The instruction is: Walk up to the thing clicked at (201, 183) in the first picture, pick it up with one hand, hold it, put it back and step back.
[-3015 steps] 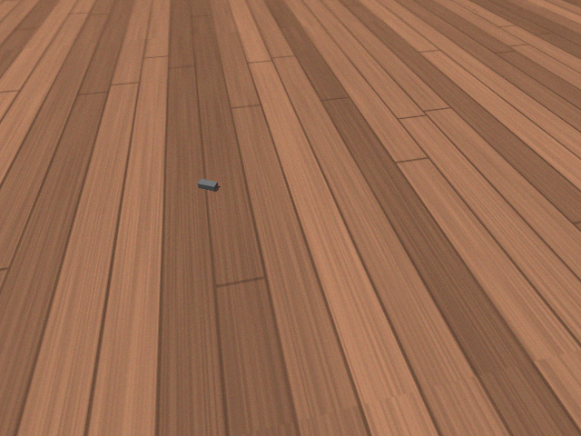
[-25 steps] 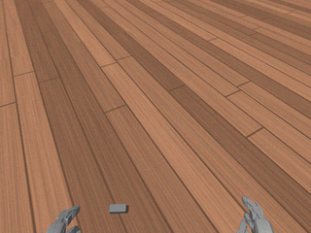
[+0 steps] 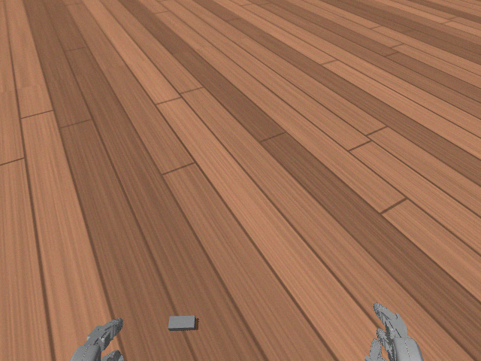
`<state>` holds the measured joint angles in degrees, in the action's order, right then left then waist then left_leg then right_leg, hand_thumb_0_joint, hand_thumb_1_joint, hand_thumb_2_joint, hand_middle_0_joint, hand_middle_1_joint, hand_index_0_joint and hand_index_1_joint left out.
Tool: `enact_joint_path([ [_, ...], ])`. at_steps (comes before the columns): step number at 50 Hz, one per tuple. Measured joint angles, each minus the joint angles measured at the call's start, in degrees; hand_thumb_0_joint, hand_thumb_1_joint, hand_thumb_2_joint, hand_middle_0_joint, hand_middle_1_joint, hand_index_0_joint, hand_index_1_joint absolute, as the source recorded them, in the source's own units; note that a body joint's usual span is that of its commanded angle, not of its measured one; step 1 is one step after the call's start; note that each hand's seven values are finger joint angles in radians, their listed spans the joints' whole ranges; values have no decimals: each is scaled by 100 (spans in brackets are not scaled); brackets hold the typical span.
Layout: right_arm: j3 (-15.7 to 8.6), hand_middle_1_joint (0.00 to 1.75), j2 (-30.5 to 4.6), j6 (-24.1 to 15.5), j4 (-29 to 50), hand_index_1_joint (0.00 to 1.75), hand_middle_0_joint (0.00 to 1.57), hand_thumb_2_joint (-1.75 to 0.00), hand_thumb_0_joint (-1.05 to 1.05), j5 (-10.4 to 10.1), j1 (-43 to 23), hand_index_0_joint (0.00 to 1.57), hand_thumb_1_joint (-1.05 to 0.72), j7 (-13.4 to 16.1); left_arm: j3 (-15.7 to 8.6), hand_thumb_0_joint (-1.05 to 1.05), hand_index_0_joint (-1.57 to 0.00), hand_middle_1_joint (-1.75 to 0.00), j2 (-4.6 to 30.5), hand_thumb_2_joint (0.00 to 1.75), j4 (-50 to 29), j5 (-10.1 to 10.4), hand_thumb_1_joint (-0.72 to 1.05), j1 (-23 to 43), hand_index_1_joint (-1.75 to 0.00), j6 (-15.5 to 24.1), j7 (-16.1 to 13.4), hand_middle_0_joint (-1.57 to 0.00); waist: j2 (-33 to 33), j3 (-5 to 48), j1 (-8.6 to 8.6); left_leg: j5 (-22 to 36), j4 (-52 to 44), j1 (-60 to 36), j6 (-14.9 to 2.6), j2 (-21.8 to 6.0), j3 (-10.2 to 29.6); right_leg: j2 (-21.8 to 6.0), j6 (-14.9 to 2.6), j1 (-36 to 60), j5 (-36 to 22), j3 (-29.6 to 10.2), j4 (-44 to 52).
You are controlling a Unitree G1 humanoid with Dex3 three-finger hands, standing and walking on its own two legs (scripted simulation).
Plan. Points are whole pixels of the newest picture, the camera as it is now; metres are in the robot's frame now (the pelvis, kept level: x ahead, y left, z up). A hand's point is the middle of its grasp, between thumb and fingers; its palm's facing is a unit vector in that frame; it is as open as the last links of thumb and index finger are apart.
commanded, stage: home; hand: left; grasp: from above
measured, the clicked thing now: (182, 323) +0.45 +0.21 -0.70
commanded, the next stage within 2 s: stand in 0.10 s
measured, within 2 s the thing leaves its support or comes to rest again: neither
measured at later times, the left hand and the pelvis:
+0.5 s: hand out of the picture +0.11 +0.25 -0.11, palm faces +0.03 -0.94 -0.35, open 7.4 cm; pelvis +0.00 +0.01 +0.03, yaw +0 degrees
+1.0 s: hand out of the picture +0.02 +0.24 -0.10, palm faces +0.05 -0.94 -0.33, open 7.4 cm; pelvis -0.02 +0.01 +0.06, yaw +1 degrees
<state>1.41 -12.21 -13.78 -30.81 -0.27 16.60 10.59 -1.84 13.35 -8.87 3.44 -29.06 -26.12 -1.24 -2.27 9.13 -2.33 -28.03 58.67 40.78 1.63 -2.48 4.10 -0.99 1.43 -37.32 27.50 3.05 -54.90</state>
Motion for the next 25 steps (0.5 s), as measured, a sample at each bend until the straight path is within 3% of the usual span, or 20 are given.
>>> enact_joint_path([
  [10,3,29,4,5,13,30,21,-90,1,-13,-6,21,-90,-1,9,1,-20,-30,4,90,-49,17,91,-21,-29,-25,-10,-20,-11,-22,4,-10,22,24,-18,2,-11,-1,17,-15,-9,-12,6],
  [13,-85,29,-89,363,-612,30,20,-90,1,428,-355,20,-90,-311,171,1,-20,-30,141,90,1340,-389,90,761,-29,1067,-61,-20,159,-587,195,110,-237,-541,-68,105,-109,-109,15,471,-41,-93,110],
  [15,-53,29,-213,728,-1028,30,21,-90,1,560,-562,21,-90,-585,149,1,-20,-30,216,90,2351,-548,90,1234,-30,1540,-64,-20,267,-783,295,230,-481,-818,-85,169,-173,-177,11,689,-106,-147,242],
  [19,-191,30,-337,1003,-1450,30,21,-90,1,428,-667,21,-90,-910,28,1,-20,-30,356,90,3606,-620,90,1590,-30,1979,-48,-20,358,-1048,363,405,-882,-1258,-115,235,-255,-248,55,1061,-236,-214,530],
  [25,-398,30,-447,1182,-1904,30,21,-90,1,351,-606,21,-90,-1004,-104,1,-20,-30,405,90,4909,-611,91,1579,-30,2267,-70,-20,298,-1162,366,569,-1330,-1748,-146,242,-267,-255,99,1573,-434,-206,1031],
])
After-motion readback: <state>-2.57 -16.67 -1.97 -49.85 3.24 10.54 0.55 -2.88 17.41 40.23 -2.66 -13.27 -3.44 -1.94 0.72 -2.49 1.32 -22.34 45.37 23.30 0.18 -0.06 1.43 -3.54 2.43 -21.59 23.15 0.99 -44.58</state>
